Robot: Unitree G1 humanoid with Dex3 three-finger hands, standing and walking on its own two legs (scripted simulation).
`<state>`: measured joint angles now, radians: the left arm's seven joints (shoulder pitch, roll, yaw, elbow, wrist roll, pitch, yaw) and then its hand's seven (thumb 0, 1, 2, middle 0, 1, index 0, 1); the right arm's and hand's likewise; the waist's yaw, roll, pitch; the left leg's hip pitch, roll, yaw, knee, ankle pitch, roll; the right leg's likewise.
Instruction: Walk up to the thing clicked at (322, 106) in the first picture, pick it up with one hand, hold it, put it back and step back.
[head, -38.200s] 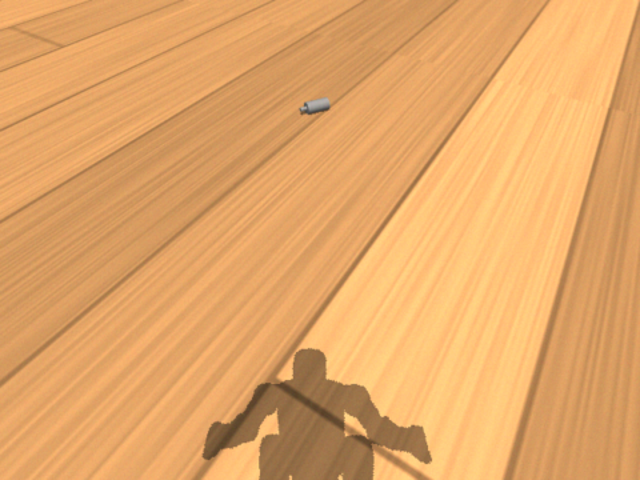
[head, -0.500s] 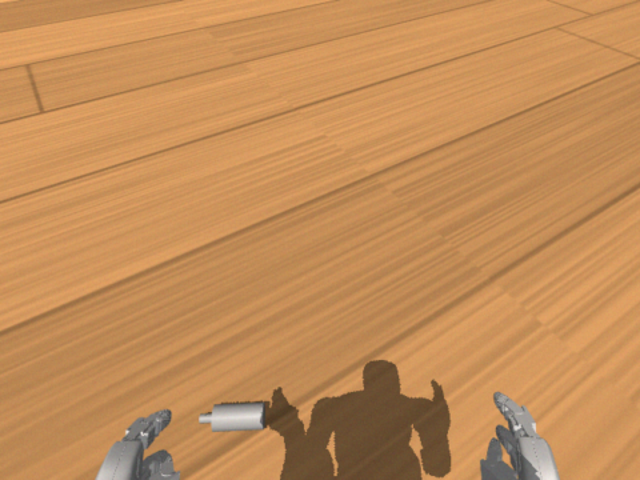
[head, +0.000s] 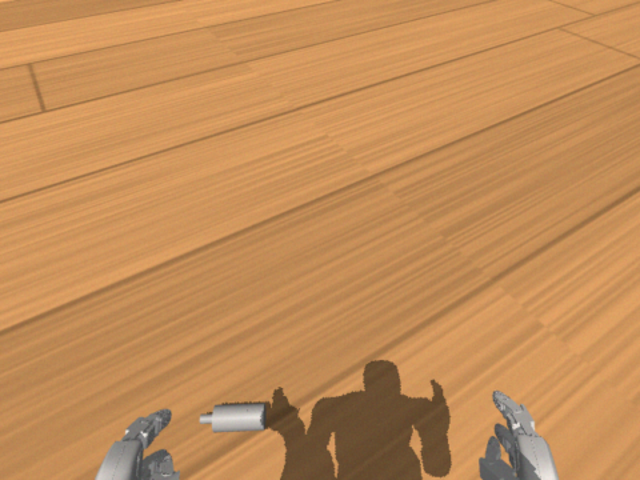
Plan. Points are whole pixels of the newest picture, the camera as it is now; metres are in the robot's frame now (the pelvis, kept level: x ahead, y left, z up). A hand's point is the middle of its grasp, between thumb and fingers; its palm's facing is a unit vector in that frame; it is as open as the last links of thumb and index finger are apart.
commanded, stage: home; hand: left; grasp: from above
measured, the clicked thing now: (232, 417) +0.43 +0.25 -0.68
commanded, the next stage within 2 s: stand in 0.58 s
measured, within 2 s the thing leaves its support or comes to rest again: neither
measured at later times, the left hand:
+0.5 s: hand out of the picture +0.16 +0.18 -0.05, palm faces +0.04 -0.98 -0.21, open 7.4 cm
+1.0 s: hand out of the picture +0.10 +0.24 -0.11, palm faces +0.02 -0.94 -0.34, open 7.4 cm
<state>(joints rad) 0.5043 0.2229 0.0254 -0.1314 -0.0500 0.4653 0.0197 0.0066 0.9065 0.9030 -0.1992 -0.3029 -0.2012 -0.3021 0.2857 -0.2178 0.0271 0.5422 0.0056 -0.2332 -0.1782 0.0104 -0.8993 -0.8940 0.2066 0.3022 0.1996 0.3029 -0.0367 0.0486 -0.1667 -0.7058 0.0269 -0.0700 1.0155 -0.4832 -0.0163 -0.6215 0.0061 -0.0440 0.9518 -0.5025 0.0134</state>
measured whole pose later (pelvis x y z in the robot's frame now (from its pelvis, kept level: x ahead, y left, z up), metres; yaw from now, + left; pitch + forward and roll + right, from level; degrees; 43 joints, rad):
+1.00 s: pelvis -0.01 +0.01 +0.03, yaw +0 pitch +0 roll +0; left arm 0.22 0.29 0.04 0.74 0.05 0.06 0.04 0.00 0.91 0.90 -0.20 -0.30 -0.20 -0.30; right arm 0.18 -0.29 -0.05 0.89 -0.05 -0.03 -0.01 0.01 -0.90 -0.89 0.21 0.30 0.20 0.30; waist 0.02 -0.01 0.04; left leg -0.38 -0.01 -0.02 0.74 -0.36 0.00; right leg -0.34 -0.03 0.00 0.74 -0.40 0.02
